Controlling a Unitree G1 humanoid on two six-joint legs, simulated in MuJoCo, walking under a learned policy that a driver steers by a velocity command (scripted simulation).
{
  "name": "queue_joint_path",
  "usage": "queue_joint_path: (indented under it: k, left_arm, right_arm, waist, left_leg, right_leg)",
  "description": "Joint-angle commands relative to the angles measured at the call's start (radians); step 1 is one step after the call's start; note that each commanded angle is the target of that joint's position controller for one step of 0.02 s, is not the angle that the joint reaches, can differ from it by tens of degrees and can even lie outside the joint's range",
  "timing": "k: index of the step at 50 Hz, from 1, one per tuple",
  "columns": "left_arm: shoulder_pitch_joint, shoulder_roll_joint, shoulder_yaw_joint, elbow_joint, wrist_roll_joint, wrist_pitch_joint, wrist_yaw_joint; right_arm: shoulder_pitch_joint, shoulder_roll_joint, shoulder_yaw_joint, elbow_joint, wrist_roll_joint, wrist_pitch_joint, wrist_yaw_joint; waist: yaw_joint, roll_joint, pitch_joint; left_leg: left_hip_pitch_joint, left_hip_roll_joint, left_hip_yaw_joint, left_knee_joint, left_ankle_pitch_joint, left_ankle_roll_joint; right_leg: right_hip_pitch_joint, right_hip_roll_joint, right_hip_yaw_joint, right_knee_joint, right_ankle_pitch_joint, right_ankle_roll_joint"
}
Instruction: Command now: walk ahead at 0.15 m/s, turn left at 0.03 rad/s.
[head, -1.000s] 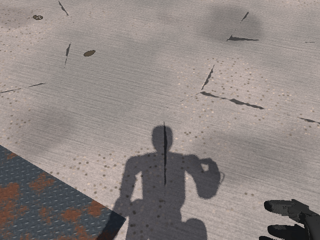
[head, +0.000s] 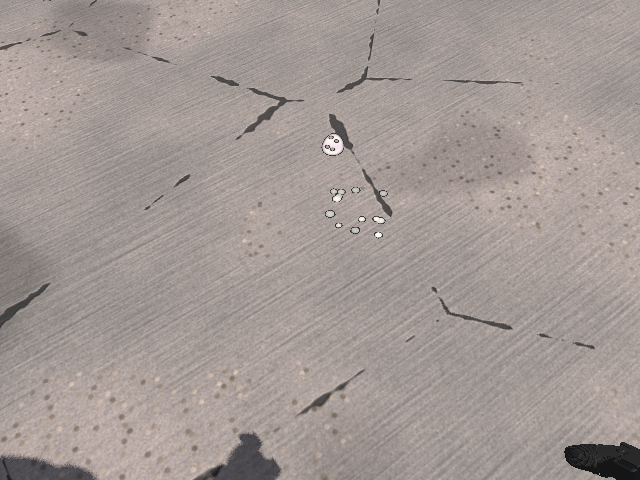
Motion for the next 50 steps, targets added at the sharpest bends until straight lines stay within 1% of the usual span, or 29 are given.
queue_joint_path:
  k: [1,2,3,4,5,7,10,16,18,19,20,21,22,24,27,30,34,36,38,39,40,41,42,43,44,45,46,48,50]
  left_arm:
    - [0.29,0.04,-0.012,-0.001,0.008,-0.016,-0.022]
    - [0.166,0.125,0.007,-0.015,0.008,-0.004,-0.021]
    - [0.054,0.141,0.018,-0.034,0.001,0.011,-0.017]
    - [-0.02,0.136,0.019,-0.051,0.008,0.024,-0.012]
    - [-0.059,0.115,0.016,-0.065,0.009,0.03,-0.011]
    - [-0.075,0.059,0.003,-0.063,0.003,0.027,-0.007]
    - [-0.097,0.028,-0.001,-0.045,-0.004,0.014,-0.004]
    - [-0.103,0.055,0.012,-0.012,-0.017,-0.02,-0.027]
    - [-0.048,0.079,0.025,0.014,-0.014,-0.028,-0.026]
    - [-0.027,0.133,0.037,0.018,0.006,-0.026,-0.023]
    - [-0.089,0.181,0.044,0.002,0.039,-0.025,-0.02]
    - [-0.165,0.129,0.032,-0.027,0.058,-0.032,-0.013]
    - [-0.222,0.078,0.018,-0.048,0.041,-0.033,-0.001]
    - [-0.251,0.055,0.005,-0.057,0.01,-0.027,0.011]
    - [-0.189,0.072,0.004,-0.045,0.015,-0.015,0.014]
    - [-0.112,0.118,0.019,-0.025,0.017,0.0,0.006]
    - [-0.12,0.173,0.042,-0.024,0.005,0.007,-0.018]
    - [-0.106,0.181,0.048,-0.011,-0.014,0.0,-0.035]
    - [-0.111,0.177,0.049,0.0,-0.043,-0.012,-0.047]
    - [-0.119,0.163,0.044,0.008,-0.058,-0.019,-0.049]
    - [-0.069,0.123,0.032,0.031,-0.053,-0.031,-0.053]
    - [-0.077,0.048,-0.001,-0.019,0.014,-0.04,-0.055]
    - [-0.119,0.069,0.002,-0.024,0.023,-0.039,-0.051]
    - [-0.15,0.132,0.021,-0.011,-0.006,-0.028,-0.046]
    - [-0.147,0.113,0.017,-0.008,-0.022,-0.021,-0.04]
    - [-0.13,0.105,0.016,0.01,-0.019,-0.012,-0.028]
    - [-0.117,0.117,0.019,0.015,-0.008,-0.003,-0.02]
    - [-0.057,0.101,0.014,0.035,-0.006,0.005,-0.02]
    - [-0.043,0.072,0.001,0.042,-0.007,0.008,-0.019]
  right_arm:
    - [0.074,-0.114,-0.023,-0.033,-0.012,-0.012,0.008]
    - [0.073,-0.118,-0.03,-0.058,0.024,0.001,0.014]
    - [0.085,-0.161,-0.046,-0.065,0.036,0.02,0.016]
    - [0.092,-0.183,-0.054,-0.075,0.044,0.035,0.014]
    - [0.08,-0.189,-0.056,-0.083,0.043,0.046,0.004]
    - [0.06,-0.152,-0.053,-0.092,0.046,0.069,-0.008]
    - [0.096,-0.157,-0.069,-0.094,0.047,0.099,-0.027]
    - [0.109,-0.177,-0.102,-0.114,0.061,0.138,-0.054]
    - [0.099,-0.16,-0.099,-0.124,0.068,0.145,-0.057]
    - [0.107,-0.13,-0.091,-0.138,0.069,0.148,-0.057]
    - [0.135,-0.101,-0.084,-0.152,0.079,0.14,-0.049]
    - [0.167,-0.186,-0.107,-0.133,0.062,0.13,-0.039]
    - [0.199,-0.216,-0.118,-0.104,0.056,0.134,-0.034]
    - [0.242,-0.161,-0.102,-0.078,0.046,0.151,-0.038]
    - [0.162,-0.127,-0.077,-0.128,0.061,0.154,-0.026]
    - [0.077,-0.106,-0.057,-0.182,0.061,0.147,-0.011]
    - [0.072,-0.101,-0.048,-0.202,0.059,0.148,0.003]
    - [0.068,-0.106,-0.052,-0.206,0.054,0.158,0.003]
    - [0.09,-0.108,-0.058,-0.202,0.051,0.168,0.004]
    - [0.137,-0.118,-0.066,-0.184,0.048,0.169,0.001]
    - [0.202,-0.174,-0.085,-0.163,0.042,0.167,-0.01]
    - [0.258,-0.303,-0.111,-0.174,0.027,0.16,-0.033]
    - [0.229,-0.278,-0.096,-0.191,0.003,0.141,-0.029]
    - [0.219,-0.213,-0.075,-0.179,0.008,0.124,-0.018]
    - [0.165,-0.179,-0.065,-0.16,0.018,0.114,-0.02]
    - [0.107,-0.162,-0.06,-0.16,0.031,0.114,-0.024]
    - [0.065,-0.158,-0.055,-0.161,0.038,0.116,-0.028]
    - [0.032,-0.149,-0.048,-0.156,0.025,0.119,-0.032]
    - [0.019,-0.132,-0.042,-0.143,0.023,0.116,-0.034]
  waist:
    - [0.072,0.27,-0.282]
    - [0.005,0.16,-0.233]
    - [-0.027,0.069,-0.219]
    - [-0.049,0.004,-0.181]
    - [-0.042,-0.004,-0.15]
    - [-0.021,0.053,-0.104]
    - [-0.032,0.128,-0.129]
    - [-0.036,0.169,-0.134]
    - [-0.004,0.145,-0.143]
    - [-0.01,0.023,-0.171]
    - [-0.048,-0.239,-0.134]
    - [-0.073,-0.215,-0.104]
    - [-0.092,-0.144,-0.084]
    - [-0.089,-0.1,-0.054]
    - [-0.038,-0.103,-0.015]
    - [0.022,-0.127,-0.043]
    - [0.017,-0.151,-0.078]
    - [0.012,-0.161,-0.086]
    - [-0.02,-0.168,-0.1]
    - [-0.056,-0.152,-0.113]
    - [-0.079,-0.06,-0.156]
    - [-0.073,0.246,-0.244]
    - [-0.108,0.267,-0.337]
    - [-0.135,0.129,-0.302]
    - [-0.095,0.116,-0.233]
    - [-0.07,0.082,-0.186]
    - [-0.051,0.099,-0.159]
    - [-0.017,0.114,-0.159]
    - [-0.017,0.117,-0.158]
  left_leg:
    - [0.552,0.405,-0.665,-0.111,0.498,0.334]
    - [0.519,0.347,-0.671,-0.133,0.274,0.322]
    - [0.509,0.319,-0.65,-0.149,0.018,0.295]
    - [0.454,0.286,-0.629,-0.181,-0.143,0.27]
    - [0.385,0.259,-0.598,-0.204,-0.24,0.244]
    - [0.291,0.162,-0.496,-0.239,-0.334,0.172]
    - [0.28,0.116,-0.474,-0.253,-0.343,0.163]
    - [0.244,0.105,-0.556,-0.274,-0.456,0.144]
    - [0.159,0.054,-0.529,-0.222,-0.526,0.095]
    - [0.037,-0.012,-0.44,-0.085,-0.628,0.054]
    - [-0.091,-0.132,-0.191,0.22,-0.625,0.014]
    - [-0.128,-0.046,-0.155,0.423,-0.574,-0.026]
    - [-0.102,-0.021,-0.132,0.51,-0.51,-0.041]
    - [-0.141,0.001,-0.091,0.683,-0.424,-0.064]
    - [-0.222,0.078,-0.002,0.678,-0.36,-0.1]
    - [-0.234,0.132,0.033,0.537,-0.354,-0.123]
    - [-0.081,0.135,0.102,0.356,-0.349,-0.095]
    - [0.003,0.104,0.127,0.262,-0.376,-0.068]
    - [0.096,0.075,0.128,0.102,-0.342,-0.023]
    - [0.208,0.054,0.127,-0.042,-0.224,0.013]
    - [0.411,0.07,0.062,-0.138,0.016,0.058]
    - [0.707,0.36,-0.291,-0.058,0.552,0.182]
    - [0.646,0.516,-0.445,-0.063,0.646,0.395]
    - [0.589,0.447,-0.32,-0.077,0.57,0.376]
    - [0.536,0.371,-0.234,-0.079,0.434,0.309]
    - [0.487,0.319,-0.191,-0.093,0.325,0.259]
    - [0.421,0.299,-0.167,-0.105,0.315,0.246]
    - [0.341,0.275,-0.133,-0.126,0.307,0.249]
    - [0.319,0.263,-0.119,-0.132,0.238,0.245]
  right_leg:
    - [-0.288,-0.071,-0.064,0.421,-0.16,0.107]
    - [-0.325,-0.083,-0.062,0.475,-0.144,0.131]
    - [-0.385,-0.076,-0.066,0.549,-0.103,0.137]
    - [-0.411,-0.07,-0.068,0.555,-0.068,0.132]
    - [-0.4,-0.083,-0.057,0.511,-0.023,0.12]
    - [-0.323,-0.087,-0.08,0.291,0.007,0.102]
    - [-0.216,-0.047,-0.101,0.062,0.018,0.103]
    - [-0.06,-0.048,-0.064,-0.218,0.173,0.072]
    - [0.094,-0.112,-0.062,-0.381,0.286,0.04]
    - [0.195,-0.261,0.08,-0.427,0.219,-0.039]
    - [0.168,-0.461,0.279,-0.498,0.276,-0.154]
    - [0.084,-0.529,0.285,-0.491,0.356,-0.184]
    - [0.037,-0.48,0.174,-0.471,0.377,-0.151]
    - [0.027,-0.412,0.049,-0.447,0.415,-0.116]
    - [0.081,-0.38,-0.083,-0.445,0.55,-0.138]
    - [0.2,-0.413,-0.127,-0.42,0.665,-0.162]
    - [0.174,-0.444,-0.228,-0.394,0.756,-0.144]
    - [0.156,-0.454,-0.242,-0.359,0.796,-0.134]
    - [0.162,-0.463,-0.248,-0.291,0.799,-0.105]
    - [0.12,-0.442,-0.28,-0.215,0.769,-0.064]
    - [0.001,-0.386,-0.343,-0.075,0.675,0.008]
    - [-0.333,-0.283,-0.391,0.239,0.078,0.106]
    - [-0.442,-0.197,-0.252,0.44,-0.24,0.147]
    - [-0.434,-0.231,-0.184,0.51,-0.205,0.144]
    - [-0.446,-0.244,-0.178,0.476,-0.138,0.132]
    - [-0.447,-0.251,-0.178,0.416,-0.073,0.134]
    - [-0.406,-0.244,-0.186,0.388,-0.011,0.144]
    - [-0.31,-0.218,-0.202,0.332,0.052,0.161]
    - [-0.25,-0.22,-0.199,0.205,0.083,0.162]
